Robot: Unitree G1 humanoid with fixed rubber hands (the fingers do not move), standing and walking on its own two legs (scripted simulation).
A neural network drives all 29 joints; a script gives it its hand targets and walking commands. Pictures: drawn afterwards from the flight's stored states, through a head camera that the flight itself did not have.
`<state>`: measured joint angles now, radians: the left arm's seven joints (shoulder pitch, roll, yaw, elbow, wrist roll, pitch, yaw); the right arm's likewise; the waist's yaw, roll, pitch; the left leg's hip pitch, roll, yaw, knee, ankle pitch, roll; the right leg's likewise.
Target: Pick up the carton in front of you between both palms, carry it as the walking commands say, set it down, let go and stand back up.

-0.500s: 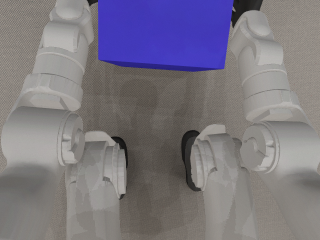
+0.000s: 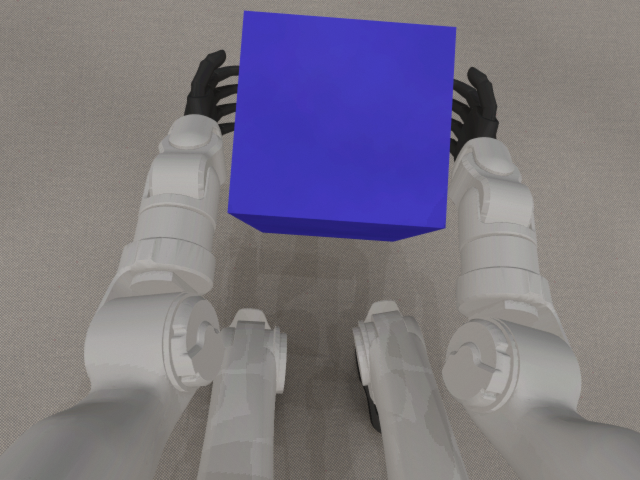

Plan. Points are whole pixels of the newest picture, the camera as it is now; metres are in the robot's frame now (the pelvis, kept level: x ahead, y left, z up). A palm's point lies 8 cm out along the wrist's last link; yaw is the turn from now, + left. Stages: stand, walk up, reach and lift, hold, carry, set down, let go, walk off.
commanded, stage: reach and lift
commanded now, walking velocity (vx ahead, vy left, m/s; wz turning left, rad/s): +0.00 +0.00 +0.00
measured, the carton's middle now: (336, 154) +0.51 -0.03 -0.13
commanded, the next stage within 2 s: none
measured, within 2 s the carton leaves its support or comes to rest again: neither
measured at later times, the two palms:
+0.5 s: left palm (143, 102) +0.47 +0.14 +0.07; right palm (544, 100) +0.46 -0.16 +0.09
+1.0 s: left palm out of the picture +0.42 +0.14 +0.22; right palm out of the picture +0.42 -0.16 +0.23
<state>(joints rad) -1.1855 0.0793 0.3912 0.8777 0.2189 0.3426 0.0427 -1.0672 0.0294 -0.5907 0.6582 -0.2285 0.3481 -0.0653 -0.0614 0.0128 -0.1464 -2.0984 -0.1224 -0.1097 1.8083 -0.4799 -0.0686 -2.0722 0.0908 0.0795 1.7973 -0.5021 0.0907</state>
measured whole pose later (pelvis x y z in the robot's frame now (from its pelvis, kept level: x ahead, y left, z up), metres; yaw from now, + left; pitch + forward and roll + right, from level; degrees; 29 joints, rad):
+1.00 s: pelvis +0.10 -0.01 +0.26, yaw +0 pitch +18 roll +0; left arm -0.34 -0.13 0.30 0.53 0.17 0.35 0.02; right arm -0.36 0.16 -0.33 0.50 -0.20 0.34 -0.04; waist -0.02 0.01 -0.18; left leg -0.77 -0.06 -0.14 0.83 -0.36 -0.03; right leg -0.77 0.07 0.14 0.82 -0.36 0.03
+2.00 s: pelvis +0.10 -0.01 +0.30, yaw +1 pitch -4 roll +0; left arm -0.28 -0.16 0.26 0.33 0.28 0.65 -0.01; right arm -0.31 0.16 -0.27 0.32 -0.29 0.64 0.00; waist 0.00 0.01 -0.01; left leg -0.14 -0.03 -0.15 0.40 -0.20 -0.02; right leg -0.13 0.04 0.14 0.40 -0.20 0.02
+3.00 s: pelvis +0.09 -0.01 +0.31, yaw +0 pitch -7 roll +0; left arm -0.25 -0.15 0.23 0.23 0.26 0.77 -0.01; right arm -0.30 0.16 -0.24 0.24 -0.28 0.75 0.00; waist 0.00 0.00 0.00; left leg -0.08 -0.03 -0.13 0.37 -0.18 -0.02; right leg -0.07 0.04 0.13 0.37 -0.18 0.01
